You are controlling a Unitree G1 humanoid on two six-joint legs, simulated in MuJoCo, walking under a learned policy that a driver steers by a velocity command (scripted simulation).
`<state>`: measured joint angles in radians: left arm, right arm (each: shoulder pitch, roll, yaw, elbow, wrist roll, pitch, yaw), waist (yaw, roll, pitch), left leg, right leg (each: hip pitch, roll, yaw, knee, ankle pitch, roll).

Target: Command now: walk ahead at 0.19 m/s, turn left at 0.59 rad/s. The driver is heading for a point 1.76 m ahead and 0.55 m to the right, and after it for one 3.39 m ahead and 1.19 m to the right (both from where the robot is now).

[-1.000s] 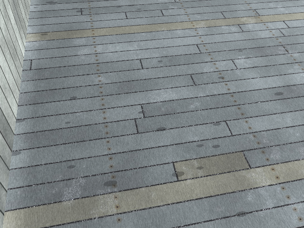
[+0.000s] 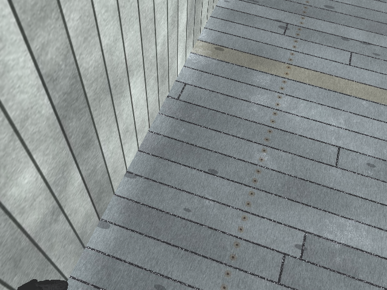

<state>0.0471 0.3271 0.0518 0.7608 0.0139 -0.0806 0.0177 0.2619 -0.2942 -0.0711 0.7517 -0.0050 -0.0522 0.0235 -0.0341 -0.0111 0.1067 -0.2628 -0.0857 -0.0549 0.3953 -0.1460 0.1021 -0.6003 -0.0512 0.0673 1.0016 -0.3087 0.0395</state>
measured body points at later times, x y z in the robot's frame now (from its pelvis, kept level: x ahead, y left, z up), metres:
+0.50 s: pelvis +0.13 -0.03 -0.01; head +0.19 -0.03 +0.44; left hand +0.29 +0.24 -0.12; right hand +0.25 -0.32 -0.12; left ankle +0.14 +0.12 -0.72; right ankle +0.21 -0.13 -0.74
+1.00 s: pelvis +0.14 -0.06 -0.02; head +0.17 -0.07 +0.43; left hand +0.41 +0.13 -0.10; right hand +0.11 -0.38 -0.12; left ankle +0.16 +0.11 -0.74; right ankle +0.11 -0.17 -0.75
